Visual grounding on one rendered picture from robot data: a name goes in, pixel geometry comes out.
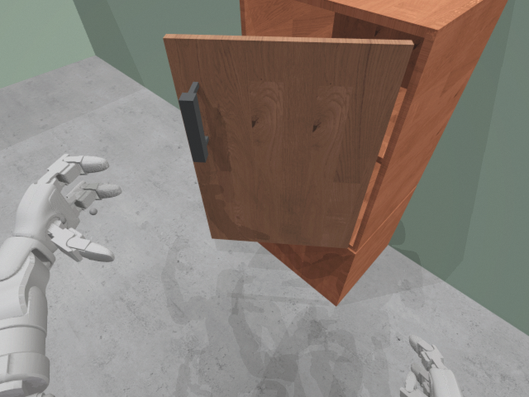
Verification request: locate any right robot hand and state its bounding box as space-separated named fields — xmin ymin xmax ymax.
xmin=400 ymin=334 xmax=463 ymax=397

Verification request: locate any cupboard door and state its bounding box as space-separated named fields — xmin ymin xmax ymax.
xmin=163 ymin=34 xmax=414 ymax=249

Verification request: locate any handle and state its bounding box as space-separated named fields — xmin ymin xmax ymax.
xmin=179 ymin=82 xmax=209 ymax=163

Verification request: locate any left robot hand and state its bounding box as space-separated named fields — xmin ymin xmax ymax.
xmin=12 ymin=154 xmax=122 ymax=262

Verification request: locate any robot left forearm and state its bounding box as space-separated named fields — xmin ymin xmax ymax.
xmin=0 ymin=237 xmax=55 ymax=397

